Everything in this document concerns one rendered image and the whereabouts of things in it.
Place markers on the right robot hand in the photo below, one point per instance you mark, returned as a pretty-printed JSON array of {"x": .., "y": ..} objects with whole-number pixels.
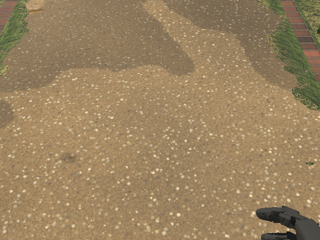
[{"x": 305, "y": 228}]

